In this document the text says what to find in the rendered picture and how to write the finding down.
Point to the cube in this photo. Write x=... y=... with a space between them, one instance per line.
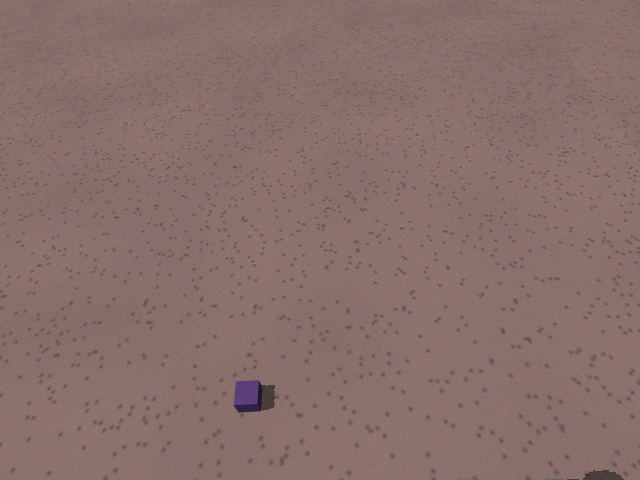
x=248 y=396

